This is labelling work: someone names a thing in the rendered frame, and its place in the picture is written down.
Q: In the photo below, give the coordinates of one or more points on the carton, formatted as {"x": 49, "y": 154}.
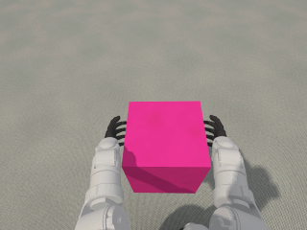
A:
{"x": 165, "y": 149}

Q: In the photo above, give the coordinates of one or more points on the robot right forearm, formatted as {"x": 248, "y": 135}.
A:
{"x": 230, "y": 177}

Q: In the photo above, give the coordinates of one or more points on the robot right upper arm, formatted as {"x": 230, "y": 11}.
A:
{"x": 229, "y": 218}

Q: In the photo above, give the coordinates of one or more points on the robot left forearm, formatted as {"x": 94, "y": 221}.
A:
{"x": 105, "y": 178}

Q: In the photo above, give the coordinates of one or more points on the left robot hand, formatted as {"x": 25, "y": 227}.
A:
{"x": 112, "y": 131}

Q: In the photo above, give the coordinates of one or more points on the robot left upper arm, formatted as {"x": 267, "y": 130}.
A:
{"x": 110, "y": 217}

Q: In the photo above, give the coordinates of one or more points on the right robot hand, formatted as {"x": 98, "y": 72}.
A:
{"x": 218, "y": 129}

